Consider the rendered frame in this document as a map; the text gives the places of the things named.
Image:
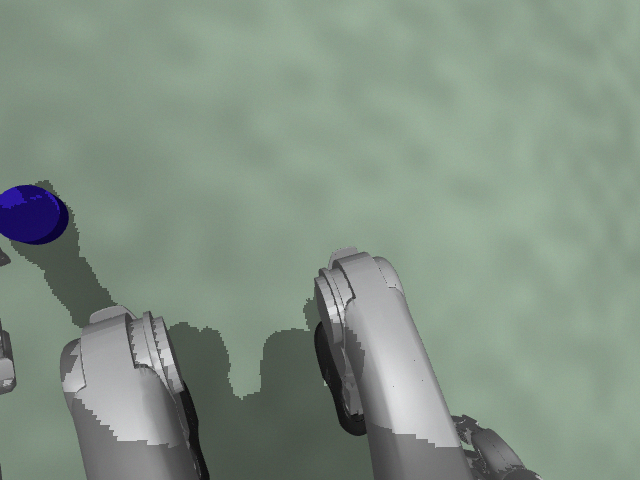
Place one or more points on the right robot hand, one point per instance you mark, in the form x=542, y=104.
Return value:
x=493, y=458

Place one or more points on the left robot foot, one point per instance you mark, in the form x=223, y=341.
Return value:
x=193, y=422

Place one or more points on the right robot foot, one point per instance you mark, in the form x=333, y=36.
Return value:
x=353, y=424

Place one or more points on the left robot arm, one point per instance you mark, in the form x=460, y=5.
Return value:
x=7, y=369

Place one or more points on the tin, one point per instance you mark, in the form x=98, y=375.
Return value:
x=32, y=215

